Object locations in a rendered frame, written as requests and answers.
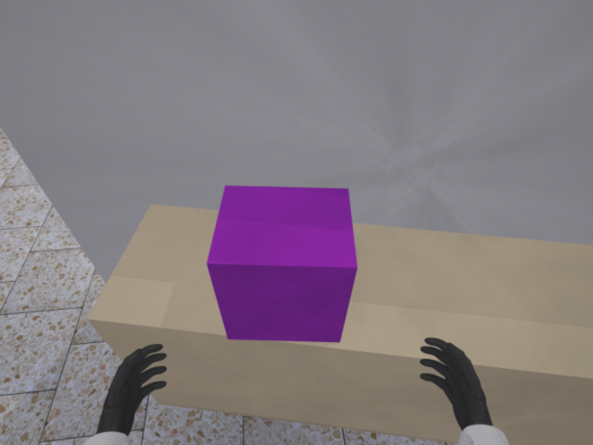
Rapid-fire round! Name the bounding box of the right robot forearm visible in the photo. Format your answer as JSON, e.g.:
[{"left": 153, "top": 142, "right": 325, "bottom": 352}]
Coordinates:
[{"left": 458, "top": 424, "right": 509, "bottom": 445}]

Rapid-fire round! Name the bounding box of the right robot hand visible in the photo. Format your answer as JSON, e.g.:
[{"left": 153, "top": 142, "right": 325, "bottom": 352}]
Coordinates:
[{"left": 420, "top": 337, "right": 493, "bottom": 431}]

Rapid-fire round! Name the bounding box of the left robot hand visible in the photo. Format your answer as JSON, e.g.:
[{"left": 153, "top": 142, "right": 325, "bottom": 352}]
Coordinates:
[{"left": 96, "top": 344, "right": 167, "bottom": 436}]

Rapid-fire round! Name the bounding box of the carton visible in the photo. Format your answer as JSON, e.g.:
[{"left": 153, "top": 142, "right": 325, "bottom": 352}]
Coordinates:
[{"left": 207, "top": 185, "right": 358, "bottom": 342}]

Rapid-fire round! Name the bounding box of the pedestal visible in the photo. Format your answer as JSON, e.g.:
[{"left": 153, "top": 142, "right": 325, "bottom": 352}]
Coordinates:
[{"left": 87, "top": 204, "right": 593, "bottom": 445}]

